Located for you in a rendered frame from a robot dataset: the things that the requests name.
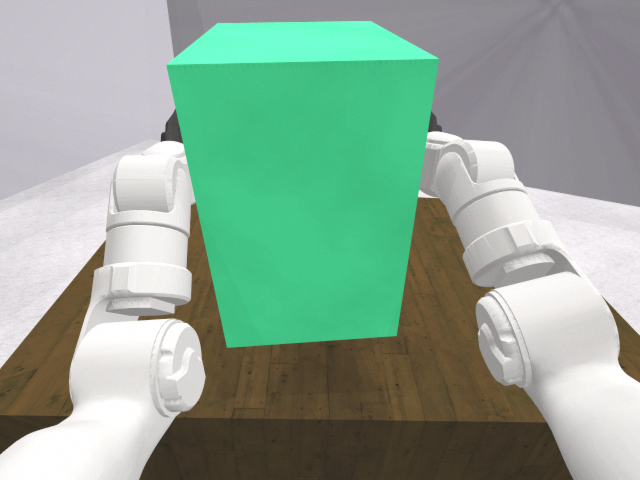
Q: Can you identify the pedestal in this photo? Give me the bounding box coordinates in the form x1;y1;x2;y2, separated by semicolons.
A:
0;197;640;480

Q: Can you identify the left robot forearm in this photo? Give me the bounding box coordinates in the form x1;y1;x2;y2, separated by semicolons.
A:
69;141;196;403

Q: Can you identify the right robot forearm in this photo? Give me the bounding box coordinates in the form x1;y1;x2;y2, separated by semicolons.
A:
419;131;620;357

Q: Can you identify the robot right hand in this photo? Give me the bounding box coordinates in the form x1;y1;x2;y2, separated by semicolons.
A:
428;111;442;132

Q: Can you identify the robot left hand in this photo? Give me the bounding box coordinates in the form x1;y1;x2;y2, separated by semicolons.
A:
161;109;183;144

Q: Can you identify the right robot upper arm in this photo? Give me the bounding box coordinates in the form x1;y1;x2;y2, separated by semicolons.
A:
476;272;640;480

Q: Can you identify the carton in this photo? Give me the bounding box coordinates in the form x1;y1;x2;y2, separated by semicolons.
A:
166;21;439;348

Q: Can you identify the left robot upper arm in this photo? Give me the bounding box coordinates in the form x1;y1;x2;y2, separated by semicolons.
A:
0;318;205;480

